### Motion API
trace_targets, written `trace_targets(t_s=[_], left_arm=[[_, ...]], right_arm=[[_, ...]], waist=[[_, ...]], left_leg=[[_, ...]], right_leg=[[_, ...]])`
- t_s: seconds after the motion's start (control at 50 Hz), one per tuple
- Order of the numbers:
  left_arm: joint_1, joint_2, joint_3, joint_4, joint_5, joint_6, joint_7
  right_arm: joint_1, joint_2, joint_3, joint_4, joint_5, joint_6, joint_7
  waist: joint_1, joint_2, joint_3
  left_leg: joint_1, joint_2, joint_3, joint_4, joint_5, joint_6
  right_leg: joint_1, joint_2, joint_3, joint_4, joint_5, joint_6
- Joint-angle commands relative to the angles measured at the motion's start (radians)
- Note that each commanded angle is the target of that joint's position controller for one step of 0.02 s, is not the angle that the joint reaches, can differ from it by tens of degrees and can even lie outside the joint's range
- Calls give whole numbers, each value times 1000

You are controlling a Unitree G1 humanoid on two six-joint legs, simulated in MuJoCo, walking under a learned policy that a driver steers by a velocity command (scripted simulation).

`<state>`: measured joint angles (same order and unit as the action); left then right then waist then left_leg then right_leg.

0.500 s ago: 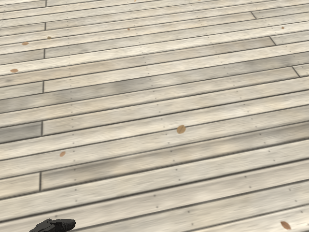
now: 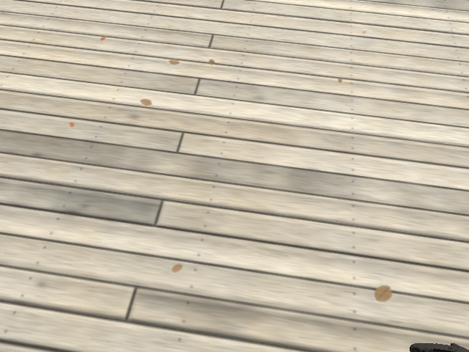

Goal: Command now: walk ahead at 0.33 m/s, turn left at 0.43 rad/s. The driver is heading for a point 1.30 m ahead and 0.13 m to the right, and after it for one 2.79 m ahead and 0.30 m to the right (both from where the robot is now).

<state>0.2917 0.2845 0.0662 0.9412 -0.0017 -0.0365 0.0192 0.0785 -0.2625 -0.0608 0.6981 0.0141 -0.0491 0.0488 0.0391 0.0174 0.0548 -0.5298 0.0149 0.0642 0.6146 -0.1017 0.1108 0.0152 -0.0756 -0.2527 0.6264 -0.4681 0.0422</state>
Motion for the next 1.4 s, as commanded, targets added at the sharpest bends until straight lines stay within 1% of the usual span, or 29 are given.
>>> trace_targets(t_s=[0.02,0.04,0.06,0.08,0.1,0.18,0.26,0.34,0.42,0.5,0.52,0.54,0.56,0.6,0.64,0.78,0.88,0.92,0.94,0.96,0.98,1.0,1.02,1.04,1.06,1.1,1.24,1.34,1.4], left_arm=[[63,85,-14,-112,9,-60,-18],[-35,155,9,-119,-36,-72,-25],[-71,131,1,-133,-41,-74,-21],[-89,120,2,-122,-24,-67,-11],[-85,133,11,-117,-16,-51,-5],[-18,86,8,-99,0,-2,9],[-91,67,-1,-109,4,6,10],[-141,76,-1,-108,-8,12,-4],[-224,110,7,-154,-14,8,-17],[-107,101,16,-116,-16,-20,-33],[-29,166,39,-89,-24,-23,-30],[90,224,63,-61,-38,-29,-29],[181,209,58,-57,-23,-40,-38],[135,148,42,-84,-13,-56,-35],[78,112,28,-109,-24,-47,-26],[81,165,45,-148,-22,-20,13],[115,153,45,-133,-22,-22,7],[100,144,43,-140,-17,-18,5],[90,116,32,-151,-8,-17,3],[98,64,10,-177,15,-17,6],[243,-6,-5,-190,-26,-35,1],[184,107,14,-169,-43,-43,-1],[67,146,24,-193,-43,-48,-6],[14,127,20,-204,-29,-52,-5],[-14,117,23,-212,-13,-53,-6],[4,86,21,-212,-13,-47,-12],[-180,30,-7,-275,-2,-46,-20],[-318,36,-12,-321,-17,-55,-42],[-323,64,-4,-337,-18,-61,-56]], right_arm=[[318,-292,-83,-41,-25,-5,-26],[286,-223,-60,-38,-33,-7,-22],[236,-178,-50,-30,-16,-11,-24],[177,-149,-41,-31,-6,-12,-26],[133,-125,-32,-38,-11,-12,-30],[85,-142,-32,-25,-29,-26,-32],[66,-139,-27,3,-27,-8,-50],[78,-119,-13,58,-44,-1,-50],[118,-181,-36,89,-19,8,-60],[115,-157,-38,79,-5,4,-78],[84,-126,-31,40,-14,-7,-77],[-5,-82,-17,-20,-23,-24,-72],[-73,-89,-14,-39,-20,-44,-63],[-48,-106,-16,-25,5,-74,-34],[-74,-120,-25,-28,-14,-80,-27],[-176,-49,1,-52,-5,-68,-20],[-154,-102,-14,-54,2,-75,-19],[-35,-139,-35,-19,-6,-79,-26],[97,-175,-52,13,-12,-81,-31],[269,-235,-63,36,-22,-79,-33],[320,-293,-77,80,-27,-72,-17],[270,-188,-51,68,-2,-73,-13],[211,-136,-36,60,1,-70,-17],[162,-130,-29,53,-10,-66,-17],[136,-110,-23,54,-18,-64,-16],[130,-96,-16,63,-25,-67,-20],[203,-163,-29,110,-2,-57,-41],[302,-177,-28,159,10,-38,-43],[309,-195,-34,175,11,-21,-49]], waist=[[-121,182,-539],[-152,63,-468],[-124,29,-333],[-91,-24,-230],[-57,-12,-188],[8,20,-171],[-12,65,-183],[-43,84,-157],[-83,92,-49],[-29,36,-61],[-23,-84,-97],[16,-264,-132],[88,-310,-132],[49,-169,-118],[14,-89,-86],[30,-139,-36],[19,-156,-16],[-43,-152,-69],[-103,-129,-162],[-159,14,-314],[-81,367,-384],[-106,218,-263],[-113,120,-141],[-88,37,-95],[-72,25,-62],[-42,72,-72],[-83,41,-21],[-130,43,5],[-102,60,-2]], left_leg=[[951,416,-814,-181,554,369],[888,371,-625,-184,673,306],[754,319,-467,-175,666,249],[601,270,-381,-205,618,204],[477,242,-329,-245,600,186],[309,196,-205,-313,685,178],[321,151,-128,-311,601,134],[330,180,-124,-342,332,116],[395,247,-240,-382,-243,112],[398,225,-192,-209,-176,64],[273,131,-82,-40,-122,10],[17,-39,62,230,-189,-79],[-275,-100,-43,436,-496,-101],[-386,-16,-133,538,-409,-81],[-330,32,-124,423,-284,-90],[1,-40,-54,-43,73,-154],[77,-13,-83,-125,80,-107],[227,-37,-50,-160,41,-63],[416,13,-92,-140,45,-19],[667,188,-319,-134,-2,50],[882,374,-819,-314,-285,201],[806,357,-837,-366,-461,172],[679,317,-662,-366,-408,131],[564,275,-551,-380,-277,114],[492,241,-480,-398,-170,114],[426,204,-393,-434,-61,115],[391,168,-205,-498,101,110],[467,195,-178,-455,119,87],[561,237,-189,-385,221,62]], right_leg=[[-646,134,273,851,-206,14],[-690,61,344,850,-127,-8],[-716,10,325,760,-56,-23],[-694,-24,309,679,-10,-21],[-624,-43,310,630,20,-21],[-494,-27,293,455,129,9],[-452,-20,285,208,300,26],[-392,-18,282,63,363,11],[-509,-1,261,13,174,-61],[-386,17,250,-88,223,-145],[-252,-40,373,-111,290,-203],[-49,-159,687,-246,242,-325],[155,-255,928,-353,245,-406],[195,-224,814,-319,328,-361],[99,-193,704,-338,469,-318],[-176,-60,497,-407,453,-242],[-109,-131,553,-360,444,-211],[-90,-95,520,-227,654,-184],[-146,-47,478,-51,704,-158],[-303,35,413,258,457,-124],[-638,166,390,552,-93,-75],[-755,103,445,659,-80,-80],[-779,58,419,652,15,-93],[-739,12,382,616,93,-93],[-719,-15,368,561,139,-89],[-652,-46,356,498,179,-82],[-665,-42,291,111,444,-31],[-617,3,265,-60,518,-43],[-586,21,262,-114,420,-83]])
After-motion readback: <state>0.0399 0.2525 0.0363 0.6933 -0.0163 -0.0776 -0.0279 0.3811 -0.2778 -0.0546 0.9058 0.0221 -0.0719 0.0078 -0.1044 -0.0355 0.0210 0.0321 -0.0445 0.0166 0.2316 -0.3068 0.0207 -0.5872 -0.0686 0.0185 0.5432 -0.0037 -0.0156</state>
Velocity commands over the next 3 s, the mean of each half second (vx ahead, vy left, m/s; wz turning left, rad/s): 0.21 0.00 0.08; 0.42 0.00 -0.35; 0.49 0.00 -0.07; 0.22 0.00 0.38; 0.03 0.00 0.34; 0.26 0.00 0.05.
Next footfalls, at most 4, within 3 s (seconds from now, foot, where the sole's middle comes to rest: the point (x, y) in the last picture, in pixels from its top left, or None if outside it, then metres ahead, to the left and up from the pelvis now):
0.50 right None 0.23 -0.13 -0.75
0.94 left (228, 313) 0.54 0.06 -0.75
1.46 right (330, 246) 0.76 -0.25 -0.75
1.94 left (266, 202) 0.92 -0.05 -0.75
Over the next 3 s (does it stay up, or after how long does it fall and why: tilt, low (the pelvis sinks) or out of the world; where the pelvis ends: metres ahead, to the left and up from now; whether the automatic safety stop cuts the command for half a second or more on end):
stays up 0.98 -0.14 0.03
